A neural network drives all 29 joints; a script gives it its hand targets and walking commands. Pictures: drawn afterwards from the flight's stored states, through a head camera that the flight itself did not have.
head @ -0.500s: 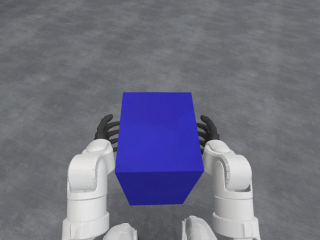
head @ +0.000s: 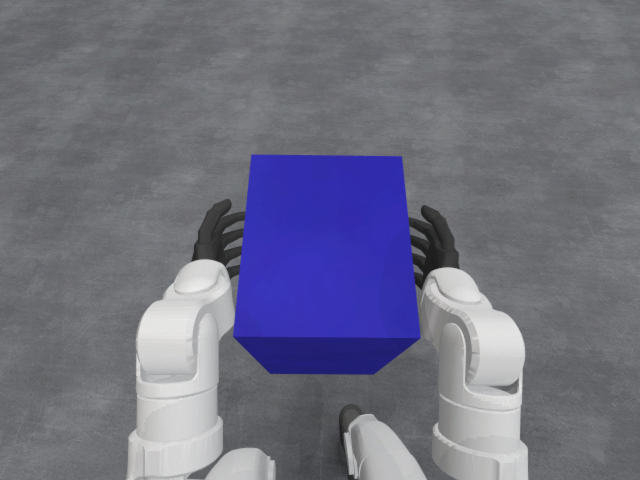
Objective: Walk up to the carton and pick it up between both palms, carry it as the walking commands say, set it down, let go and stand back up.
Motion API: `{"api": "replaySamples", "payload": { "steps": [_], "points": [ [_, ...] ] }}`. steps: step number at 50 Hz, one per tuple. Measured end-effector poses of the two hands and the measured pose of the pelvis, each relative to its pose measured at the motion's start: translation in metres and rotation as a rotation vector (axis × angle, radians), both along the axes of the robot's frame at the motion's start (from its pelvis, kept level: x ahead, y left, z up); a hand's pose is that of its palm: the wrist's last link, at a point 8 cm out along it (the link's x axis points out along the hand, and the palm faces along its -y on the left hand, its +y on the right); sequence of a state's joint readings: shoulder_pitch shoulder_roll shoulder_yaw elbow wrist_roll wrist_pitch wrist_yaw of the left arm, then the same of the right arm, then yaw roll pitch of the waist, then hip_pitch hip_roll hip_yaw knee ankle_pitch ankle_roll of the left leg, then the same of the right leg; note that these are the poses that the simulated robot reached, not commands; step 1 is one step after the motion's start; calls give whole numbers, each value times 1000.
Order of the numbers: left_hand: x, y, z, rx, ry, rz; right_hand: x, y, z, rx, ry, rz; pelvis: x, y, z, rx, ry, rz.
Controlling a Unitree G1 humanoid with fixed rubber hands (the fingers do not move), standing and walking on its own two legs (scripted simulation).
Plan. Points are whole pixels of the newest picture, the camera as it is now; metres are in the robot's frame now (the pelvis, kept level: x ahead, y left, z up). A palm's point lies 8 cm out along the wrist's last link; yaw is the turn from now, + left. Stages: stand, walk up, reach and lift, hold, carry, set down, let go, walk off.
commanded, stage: carry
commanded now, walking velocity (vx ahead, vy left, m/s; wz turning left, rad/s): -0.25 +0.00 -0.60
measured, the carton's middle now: (323, 285) +0.33 -0.02 +0.02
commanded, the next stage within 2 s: none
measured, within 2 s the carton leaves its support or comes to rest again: neither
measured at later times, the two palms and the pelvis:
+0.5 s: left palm (299, 466) +0.13 +0.01 +0.09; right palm out of the picture +0.05 -0.22 +0.07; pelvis -0.20 -0.01 +0.00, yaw -18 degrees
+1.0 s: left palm out of the picture +0.02 +0.05 +0.10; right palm out of the picture -0.06 -0.18 +0.11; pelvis -0.29 +0.03 +0.00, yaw -21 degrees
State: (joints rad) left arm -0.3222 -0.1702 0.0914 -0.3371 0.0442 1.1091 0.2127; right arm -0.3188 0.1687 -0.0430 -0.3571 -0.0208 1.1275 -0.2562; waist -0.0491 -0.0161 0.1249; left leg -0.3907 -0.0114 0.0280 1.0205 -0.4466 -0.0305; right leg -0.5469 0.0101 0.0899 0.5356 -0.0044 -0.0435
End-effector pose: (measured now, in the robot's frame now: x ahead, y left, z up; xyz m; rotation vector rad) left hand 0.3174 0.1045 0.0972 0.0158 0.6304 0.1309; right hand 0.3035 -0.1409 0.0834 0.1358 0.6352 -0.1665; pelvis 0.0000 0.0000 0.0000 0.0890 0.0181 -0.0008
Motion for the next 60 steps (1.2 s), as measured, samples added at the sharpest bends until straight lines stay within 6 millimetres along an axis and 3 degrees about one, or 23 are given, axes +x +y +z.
{"api": "replaySamples", "payload": {
  "steps": [6, 11, 15, 19, 25, 31, 35, 40, 45, 60],
  "points": [
    [-64, -4, -17, -67, 29, -54, -79, -3, -2, -73, 31, -50, -67, 11, -7, 13, -15, -86],
    [-119, -19, -21, -17, 143, -163, -150, -16, -2, -70, 141, -116, -106, 18, 8, -47, -63, -173],
    [-138, -27, -5, 24, 115, -179, -176, -22, 2, -31, 113, -132, -129, 16, 12, -73, -16, -219],
    [-152, -50, 4, 14, 41, -187, -194, -44, 7, -15, 39, -164, -155, 3, 5, -53, 21, -291],
    [-189, -94, -9, 52, 85, -280, -252, -83, -11, 24, 80, -259, -196, -10, 3, -48, 20, -314],
    [-232, -104, -16, 32, 103, -323, -304, -90, -11, -3, 100, -295, -235, -10, 2, -40, -16, -317],
    [-252, -95, -8, -2, 62, -324, -325, -80, 2, -35, 59, -297, -255, -2, 0, -46, -19, -318],
    [-273, -70, -3, -47, 36, -313, -344, -56, 15, -83, 35, -287, -274, 16, -3, -56, -14, -317],
    [-291, -52, -2, -51, 92, -314, -361, -38, 22, -109, 95, -268, -281, 28, 4, -71, -10, -348],
    [-313, -56, 2, 16, 91, -325, -384, -41, 12, -41, 92, -281, -300, 31, 4, -62, -12, -370]
  ]
}}
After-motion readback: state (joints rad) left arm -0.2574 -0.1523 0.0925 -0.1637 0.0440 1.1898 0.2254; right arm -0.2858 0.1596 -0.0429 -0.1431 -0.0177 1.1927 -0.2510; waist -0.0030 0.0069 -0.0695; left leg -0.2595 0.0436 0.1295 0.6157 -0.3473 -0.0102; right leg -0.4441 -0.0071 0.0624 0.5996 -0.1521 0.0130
